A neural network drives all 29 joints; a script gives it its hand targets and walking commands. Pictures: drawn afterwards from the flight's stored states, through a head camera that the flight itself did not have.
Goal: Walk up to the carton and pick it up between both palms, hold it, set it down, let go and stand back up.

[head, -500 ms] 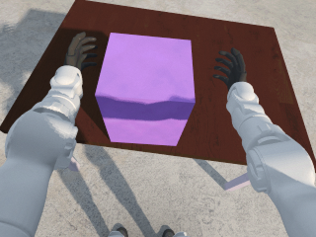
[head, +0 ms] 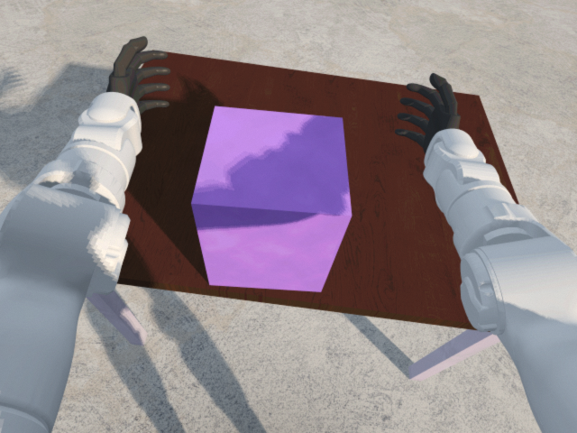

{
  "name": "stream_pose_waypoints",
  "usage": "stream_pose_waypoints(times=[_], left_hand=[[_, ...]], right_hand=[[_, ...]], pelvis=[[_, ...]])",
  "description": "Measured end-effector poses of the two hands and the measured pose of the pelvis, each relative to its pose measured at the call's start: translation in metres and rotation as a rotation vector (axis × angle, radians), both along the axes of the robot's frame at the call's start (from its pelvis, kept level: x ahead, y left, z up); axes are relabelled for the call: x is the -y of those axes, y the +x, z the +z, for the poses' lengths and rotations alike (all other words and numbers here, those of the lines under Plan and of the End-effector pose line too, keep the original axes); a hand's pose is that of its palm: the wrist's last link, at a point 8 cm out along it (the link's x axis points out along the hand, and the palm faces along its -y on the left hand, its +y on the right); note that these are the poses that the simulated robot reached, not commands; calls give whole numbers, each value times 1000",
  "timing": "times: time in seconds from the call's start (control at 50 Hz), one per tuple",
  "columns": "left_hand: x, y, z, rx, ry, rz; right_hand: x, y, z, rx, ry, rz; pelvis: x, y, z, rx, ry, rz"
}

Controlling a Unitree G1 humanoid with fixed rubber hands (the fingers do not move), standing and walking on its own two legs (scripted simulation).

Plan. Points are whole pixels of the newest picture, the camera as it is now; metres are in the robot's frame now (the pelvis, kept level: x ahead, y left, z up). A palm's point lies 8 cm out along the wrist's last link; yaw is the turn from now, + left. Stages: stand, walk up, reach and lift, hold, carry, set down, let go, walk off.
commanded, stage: set down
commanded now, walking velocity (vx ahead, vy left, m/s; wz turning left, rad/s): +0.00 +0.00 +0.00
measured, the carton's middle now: (272, 206) +0.48 +0.02 -0.03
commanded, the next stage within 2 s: none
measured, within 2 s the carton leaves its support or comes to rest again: neither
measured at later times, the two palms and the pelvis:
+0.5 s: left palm (119, 186) +0.43 +0.23 +0.08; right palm (410, 206) +0.41 -0.18 +0.07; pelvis -0.01 -0.01 +0.00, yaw +1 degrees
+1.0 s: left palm (118, 257) +0.35 +0.23 +0.01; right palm (395, 267) +0.35 -0.16 +0.01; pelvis -0.01 +0.00 +0.00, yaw +1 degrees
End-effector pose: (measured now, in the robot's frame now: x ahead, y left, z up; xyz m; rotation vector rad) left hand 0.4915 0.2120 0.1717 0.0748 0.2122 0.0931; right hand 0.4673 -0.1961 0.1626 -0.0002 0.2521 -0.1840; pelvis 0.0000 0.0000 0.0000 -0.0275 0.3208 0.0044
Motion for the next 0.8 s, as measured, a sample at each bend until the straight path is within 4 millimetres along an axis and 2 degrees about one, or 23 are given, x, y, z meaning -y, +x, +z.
stream_pose_waypoints(times=[0.08, 0.18, 0.3, 0.38, 0.48, 0.58, 0.64, 0.7, 0.8], left_hand=[[7, -5, -11, -50, 7, -21], [9, -19, -36, -79, 2, -22], [-6, -48, -76, -91, -14, 4], [-18, -64, -95, -89, -18, 29], [-19, -67, -93, -40, -24, 31], [-8, -67, -82, -11, -19, -14], [-1, -73, -83, -28, -12, -42], [2, -84, -92, -56, -13, -55], [-5, -109, -120, -82, -22, -27]], right_hand=[[6, -3, -6, -14, 2, -5], [6, -11, -28, -16, -4, 17], [-6, -34, -73, -43, -10, 46], [-15, -49, -92, -46, 7, 45], [-20, -55, -91, -15, 7, 42], [-17, -58, -77, 12, -6, 29], [-11, -65, -76, 1, -5, 9], [-5, -77, -86, -30, -7, -5], [-4, -99, -117, -69, -2, 3]], pelvis=[[1, 1, 3, 32, 2, -8], [3, 3, 6, 52, 7, -15], [7, 2, 6, 72, 12, -8], [9, -2, 4, 66, 10, 6], [8, -6, 0, 48, 6, 13], [6, -7, 0, 74, 2, 9], [4, -7, 2, 110, 2, 4], [4, -7, 4, 146, 4, -2], [4, -7, 3, 171, 8, -7]])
